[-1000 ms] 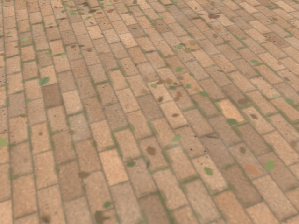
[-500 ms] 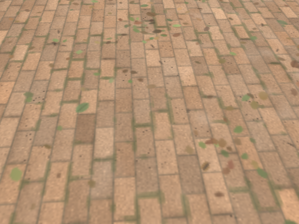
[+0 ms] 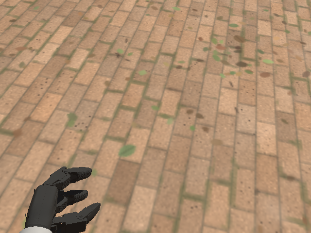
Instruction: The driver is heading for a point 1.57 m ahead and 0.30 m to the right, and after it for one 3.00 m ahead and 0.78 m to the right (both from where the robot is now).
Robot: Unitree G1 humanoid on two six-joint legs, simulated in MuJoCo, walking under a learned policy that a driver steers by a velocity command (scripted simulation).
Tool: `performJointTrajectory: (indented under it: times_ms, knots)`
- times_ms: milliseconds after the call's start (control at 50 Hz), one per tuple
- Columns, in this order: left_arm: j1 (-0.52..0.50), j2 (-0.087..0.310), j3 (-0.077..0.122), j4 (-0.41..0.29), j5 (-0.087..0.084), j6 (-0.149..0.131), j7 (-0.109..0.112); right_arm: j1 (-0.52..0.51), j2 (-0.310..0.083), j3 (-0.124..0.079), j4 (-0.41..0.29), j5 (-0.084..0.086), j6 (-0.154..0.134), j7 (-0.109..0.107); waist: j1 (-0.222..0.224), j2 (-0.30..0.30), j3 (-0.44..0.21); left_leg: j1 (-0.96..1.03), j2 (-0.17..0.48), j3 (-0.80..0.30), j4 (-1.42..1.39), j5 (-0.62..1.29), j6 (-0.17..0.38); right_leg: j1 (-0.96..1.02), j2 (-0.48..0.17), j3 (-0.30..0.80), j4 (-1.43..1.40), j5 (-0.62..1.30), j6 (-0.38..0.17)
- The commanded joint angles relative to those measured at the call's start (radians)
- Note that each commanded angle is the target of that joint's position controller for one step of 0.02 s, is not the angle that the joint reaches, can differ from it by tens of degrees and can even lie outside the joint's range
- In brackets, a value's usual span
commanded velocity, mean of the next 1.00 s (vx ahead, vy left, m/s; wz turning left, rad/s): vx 0.19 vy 0.00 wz -0.07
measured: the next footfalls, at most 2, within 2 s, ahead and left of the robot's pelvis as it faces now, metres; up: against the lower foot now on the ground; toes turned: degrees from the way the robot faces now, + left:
right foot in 0.12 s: +0.36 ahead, -0.15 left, +0.00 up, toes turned +16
left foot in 0.48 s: +0.28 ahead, +0.09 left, +0.00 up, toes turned +14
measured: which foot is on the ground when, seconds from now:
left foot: down 0.00-0.12, up 0.14-0.46, down 0.48-0.86, up 0.88-1.00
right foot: up 0.00-0.10, down 0.12-0.50, up 0.52-0.82, down 0.84-1.00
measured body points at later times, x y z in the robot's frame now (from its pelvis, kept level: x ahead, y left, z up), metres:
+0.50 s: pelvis +0.22 -0.05 -0.01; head +0.25 -0.02 +0.44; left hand +0.21 +0.24 -0.14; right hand +0.51 -0.20 -0.07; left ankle +0.24 +0.08 -0.74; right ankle +0.32 -0.16 -0.74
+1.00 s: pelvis +0.25 -0.09 +0.00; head +0.29 -0.13 +0.44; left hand +0.43 +0.17 -0.08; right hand +0.39 -0.40 -0.11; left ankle +0.26 +0.07 -0.65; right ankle +0.26 -0.18 -0.74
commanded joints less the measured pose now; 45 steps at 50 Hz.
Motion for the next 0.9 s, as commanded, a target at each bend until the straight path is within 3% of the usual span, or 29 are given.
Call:
performJointTrajectory:
  times_ms: [20, 80, 100, 120, 140, 160, 180, 200, 220, 240, 260, 300, 320, 380, 460, 480, 500, 520, 540, 560, 600, 620, 680, 720, 780, 840, 860, 880, 900]
  knots:
    - [-0.1, 0.06, 0.035, -0.1, -0.015, -0.003, 0.0, -0.033, -0.192, -0.06, -0.059, 0.009, 0.016, -0.023, -0.002, 0.102, 0.005, -0.298, 0.08, -0.182, -0.074, 0.346, 0.033, 0.353, 0.181, -0.172, -0.257, 0.183, 0.031]
    - [-0.072, 0.129, 0.076, -0.111, -0.041, -0.011, 0.0, -0.042, -0.179, -0.069, -0.057, 0.019, 0.038, -0.036, 0.03, 0.16, -0.045, -0.122, 0.088, -0.268, 0.119, 0.41, -0.029, 0.396, 0.2, -0.122, -0.393, 0.157, 0.01]
    - [0.018, 0.147, 0.088, -0.09, -0.034, -0.018, 0.004, -0.098, -0.179, -0.071, -0.082, 0.02, 0.039, -0.042, 0.095, 0.161, -0.101, -0.096, 0.07, -0.245, 0.253, 0.497, -0.073, 0.496, 0.178, -0.13, -0.449, 0.251, -0.013]
    - [0.228, 0.172, 0.094, -0.049, -0.017, -0.021, 0.004, -0.15, -0.154, -0.062, -0.118, 0.001, 0.038, -0.039, 0.189, 0.175, -0.261, -0.155, 0.058, -0.196, 0.508, 0.432, -0.118, 0.764, 0.055, -0.065, -0.371, 0.359, -0.07]
    - [0.358, 0.222, 0.088, -0.027, 0.001, -0.01, 0.004, -0.089, -0.02, -0.019, -0.16, -0.049, 0.043, -0.034, 0.16, -0.085, -0.435, -0.364, -0.009, -0.066, 0.821, -0.416, -0.152, 1.064, -0.239, 0.191, -0.197, 0.86, -0.128]
    - [0.385, 0.248, 0.091, 0.004, 0.012, -0.001, -0.018, 0.125, -0.129, -0.022, -0.194, 0.006, 0.04, -0.012, 0.07, -0.417, -0.643, -0.563, 0.029, -0.086, 1.134, -0.464, -0.18, 1.258, -0.522, 0.667, -0.246, 0.574, -0.376]
    - [0.268, 0.182, 0.088, -0.054, 0.015, 0.019, -0.007, 0.061, -0.217, -0.038, -0.17, 0.009, 0.059, -0.007, 0.106, -0.267, -0.589, -0.621, 0.145, -0.059, 1.195, -0.312, -0.211, 1.169, -0.431, 0.611, -0.327, 0.193, -0.367]
    - [0.204, 0.099, 0.063, -0.062, 0.008, 0.042, 0.01, -0.093, -0.257, -0.052, -0.203, 0.006, 0.077, -0.007, 0.133, -0.146, -0.41, -0.652, 0.174, 0.015, 1.136, -0.212, -0.227, 1.004, -0.327, 0.366, -0.355, 0.108, -0.305]
    - [0.169, 0.094, 0.052, -0.052, 0.006, 0.065, 0.018, -0.162, -0.253, -0.058, -0.217, -0.001, 0.092, -0.013, 0.114, -0.029, -0.293, -0.621, 0.2, 0.065, 1.104, -0.161, -0.241, 0.835, -0.261, 0.242, -0.38, 0.147, -0.261]
    - [0.145, 0.111, 0.055, -0.032, 0.0, 0.075, 0.02, -0.182, -0.248, -0.065, -0.232, -0.004, 0.099, -0.016, 0.086, -0.013, -0.187, -0.593, 0.228, 0.079, 1.037, -0.145, -0.241, 0.683, -0.216, 0.145, -0.401, 0.219, -0.252]
    - [0.156, 0.134, 0.061, 0.001, 0.005, 0.075, 0.017, -0.197, -0.203, -0.051, -0.243, -0.003, 0.101, -0.013, 0.077, -0.034, -0.122, -0.53, 0.239, 0.096, 0.938, -0.16, -0.228, 0.552, -0.166, 0.079, -0.435, 0.278, -0.243]
    - [0.17, 0.15, 0.065, 0.052, 0.008, 0.063, -0.001, -0.193, -0.108, -0.018, -0.243, -0.009, 0.083, -0.018, 0.061, -0.06, -0.121, -0.444, 0.212, 0.127, 0.744, -0.219, -0.216, 0.481, -0.137, 0.007, -0.466, 0.495, -0.27]
    - [0.168, 0.161, 0.067, 0.067, 0.007, 0.06, -0.009, -0.193, -0.096, -0.008, -0.234, -0.017, 0.074, -0.02, 0.058, -0.058, -0.157, -0.397, 0.206, 0.131, 0.652, -0.207, -0.209, 0.482, -0.147, -0.005, -0.465, 0.568, -0.289]
    - [0.142, 0.153, 0.059, 0.101, -0.028, 0.069, -0.033, -0.205, -0.099, 0.005, -0.195, -0.04, 0.065, -0.016, 0.053, -0.062, -0.224, -0.199, 0.202, 0.135, 0.357, 0.015, -0.19, 0.433, -0.128, -0.041, -0.459, 0.515, -0.291]
    - [0.165, 0.208, 0.07, 0.107, -0.055, 0.098, -0.037, -0.272, -0.177, -0.017, -0.215, -0.042, 0.068, -0.008, 0.045, -0.102, -0.145, -0.019, 0.154, 0.17, 0.056, 0.186, -0.137, 0.325, -0.084, 0.018, -0.427, 0.058, -0.211]
    - [0.194, 0.186, 0.062, 0.111, -0.052, 0.102, -0.035, -0.27, -0.216, -0.029, -0.232, -0.049, 0.072, -0.014, 0.043, -0.084, -0.135, 0.049, 0.219, 0.114, 0.001, 0.177, -0.098, 0.264, -0.051, 0.035, -0.392, -0.128, -0.155]
    - [0.213, 0.12, 0.042, 0.095, -0.034, 0.102, -0.038, -0.238, -0.288, -0.042, -0.252, -0.07, 0.081, -0.029, 0.049, 0.069, -0.174, 0.155, 0.436, -0.069, -0.029, 0.301, -0.019, 0.153, 0.028, -0.019, -0.217, -0.422, -0.086]
    - [0.245, 0.113, 0.043, 0.072, -0.052, 0.104, -0.031, -0.245, -0.337, -0.065, -0.229, -0.084, 0.094, -0.032, 0.062, 0.314, -0.175, 0.078, 0.625, -0.217, -0.131, 0.285, 0.118, 0.039, 0.12, -0.197, 0.03, -0.565, -0.041]
    - [0.245, 0.195, 0.071, 0.082, -0.055, 0.115, -0.018, -0.264, -0.289, -0.055, -0.242, -0.085, 0.084, -0.033, 0.038, 0.255, -0.129, -0.01, 0.608, -0.214, -0.17, 0.253, 0.154, 0.032, 0.074, -0.148, 0.249, -0.56, -0.011]
    - [0.289, 0.215, 0.089, 0.1, -0.061, 0.134, -0.009, -0.331, -0.234, -0.039, -0.246, -0.074, 0.071, -0.031, 0.083, 0.221, -0.09, -0.051, 0.555, -0.129, -0.172, 0.232, 0.113, 0.016, 0.06, -0.139, 0.349, -0.508, 0.0]
    - [0.371, 0.205, 0.1, 0.137, -0.045, 0.177, 0.015, -0.443, -0.176, -0.025, -0.257, -0.05, 0.054, -0.032, 0.13, 0.188, -0.065, -0.095, 0.488, 0.017, -0.167, 0.278, 0.059, 0.024, 0.039, -0.143, 0.472, -0.407, 0.044]
    - [0.375, 0.188, 0.1, 0.13, -0.042, 0.187, 0.019, -0.457, -0.168, -0.022, -0.253, -0.052, 0.051, -0.035, 0.138, 0.175, -0.06, -0.116, 0.475, 0.071, -0.164, 0.32, 0.053, 0.038, 0.03, -0.152, 0.501, -0.369, 0.061]
    - [0.298, 0.127, 0.081, 0.072, -0.045, 0.194, 0.007, -0.434, -0.167, -0.032, -0.228, -0.052, 0.054, -0.048, 0.113, 0.146, -0.076, -0.063, 0.466, 0.164, -0.137, 0.339, 0.043, 0.056, -0.007, -0.176, 0.328, -0.285, 0.073]
    - [0.248, 0.092, 0.063, 0.035, -0.041, 0.19, -0.018, -0.409, -0.201, -0.05, -0.212, -0.047, 0.061, -0.052, 0.087, 0.153, -0.108, -0.038, 0.486, 0.202, -0.109, 0.373, 0.044, 0.137, -0.019, -0.201, 0.167, -0.289, 0.054]
    - [0.255, 0.132, 0.074, 0.012, -0.043, 0.19, -0.045, -0.373, -0.248, -0.075, -0.184, -0.033, 0.063, -0.044, 0.081, 0.184, -0.133, -0.013, 0.533, 0.217, -0.067, 0.425, 0.037, 0.24, 0.008, -0.259, 0.024, -0.312, 0.013]
    - [0.342, 0.158, 0.099, 0.036, -0.04, 0.2, -0.039, -0.359, -0.218, -0.078, -0.156, -0.004, 0.058, -0.03, 0.128, 0.122, -0.126, -0.09, 0.498, 0.303, 0.1, 0.277, -0.076, 0.429, 0.071, -0.288, -0.223, -0.139, -0.067]
    - [0.389, 0.24, 0.128, 0.043, -0.034, 0.196, -0.021, -0.315, -0.179, -0.073, -0.144, -0.021, 0.061, -0.023, 0.127, -0.069, -0.097, -0.254, 0.405, 0.386, 0.325, 0.084, -0.16, 0.555, -0.002, -0.116, -0.328, 0.165, -0.129]
    - [0.396, 0.392, 0.157, 0.007, -0.019, 0.185, -0.005, -0.368, -0.125, -0.051, -0.218, -0.064, 0.061, -0.02, 0.102, -0.416, -0.076, -0.625, 0.241, 0.374, 0.662, -0.372, -0.26, 0.704, -0.253, 0.317, -0.361, 0.514, -0.315]
    - [0.423, 0.361, 0.147, -0.01, 0.015, 0.157, -0.021, -0.492, -0.172, -0.06, -0.245, -0.063, 0.052, -0.027, 0.201, -0.274, -0.201, -0.682, 0.191, 0.157, 0.814, -0.391, -0.241, 0.703, -0.299, 0.408, -0.423, 0.397, -0.413]
Velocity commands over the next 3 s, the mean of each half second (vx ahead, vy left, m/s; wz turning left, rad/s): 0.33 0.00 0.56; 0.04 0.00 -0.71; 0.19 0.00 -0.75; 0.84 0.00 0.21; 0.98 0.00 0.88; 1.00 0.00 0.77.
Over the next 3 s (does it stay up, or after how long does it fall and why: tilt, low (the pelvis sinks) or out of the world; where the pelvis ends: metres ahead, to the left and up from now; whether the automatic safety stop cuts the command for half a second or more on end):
stays up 1.28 -0.36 -0.01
